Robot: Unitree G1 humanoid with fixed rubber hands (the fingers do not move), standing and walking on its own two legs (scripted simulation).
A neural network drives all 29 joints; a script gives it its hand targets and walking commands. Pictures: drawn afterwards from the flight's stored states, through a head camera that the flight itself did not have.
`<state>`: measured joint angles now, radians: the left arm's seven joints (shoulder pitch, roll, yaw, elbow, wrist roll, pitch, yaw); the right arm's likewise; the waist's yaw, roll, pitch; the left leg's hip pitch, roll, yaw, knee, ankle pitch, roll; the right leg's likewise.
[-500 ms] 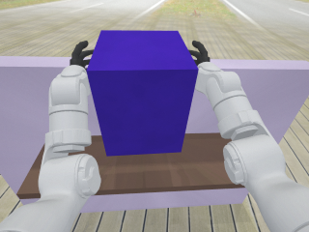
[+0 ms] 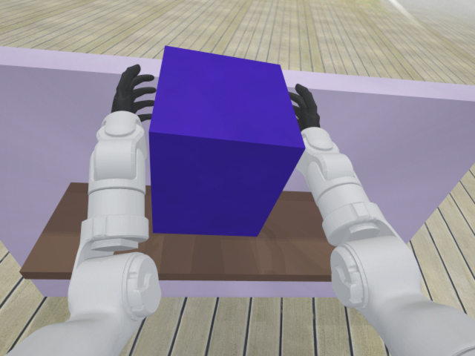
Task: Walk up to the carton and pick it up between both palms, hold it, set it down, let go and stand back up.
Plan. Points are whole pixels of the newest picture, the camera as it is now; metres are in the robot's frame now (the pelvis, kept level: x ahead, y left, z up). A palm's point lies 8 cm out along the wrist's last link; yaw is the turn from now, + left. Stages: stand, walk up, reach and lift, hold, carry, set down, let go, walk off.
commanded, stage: set down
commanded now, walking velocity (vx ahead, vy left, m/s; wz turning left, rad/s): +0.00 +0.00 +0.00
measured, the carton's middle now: (215, 150) +0.42 +0.02 +0.17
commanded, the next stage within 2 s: none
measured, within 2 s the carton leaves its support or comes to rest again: neither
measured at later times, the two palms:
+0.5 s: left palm (134, 127) +0.40 +0.15 +0.22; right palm (307, 133) +0.41 -0.14 +0.21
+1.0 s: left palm (144, 142) +0.41 +0.14 +0.19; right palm (306, 143) +0.42 -0.15 +0.18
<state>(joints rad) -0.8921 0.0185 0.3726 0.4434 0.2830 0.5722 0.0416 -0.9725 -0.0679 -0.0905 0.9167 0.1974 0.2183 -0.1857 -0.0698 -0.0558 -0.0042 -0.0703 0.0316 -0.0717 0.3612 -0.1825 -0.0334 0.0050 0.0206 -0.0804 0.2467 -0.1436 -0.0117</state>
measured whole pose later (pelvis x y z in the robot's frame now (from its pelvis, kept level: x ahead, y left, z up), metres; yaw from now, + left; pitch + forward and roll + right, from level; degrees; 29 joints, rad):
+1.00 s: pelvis +0.00 -0.02 +0.00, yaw -2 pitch -1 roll -1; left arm -0.88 -0.06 0.43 0.64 0.29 0.39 0.13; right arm -1.03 -0.10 -0.25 1.17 0.01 0.08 -0.07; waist 0.03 -0.02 -0.05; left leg -0.14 0.05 -0.04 0.31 -0.15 -0.05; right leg -0.11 0.04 -0.05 0.26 -0.14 -0.03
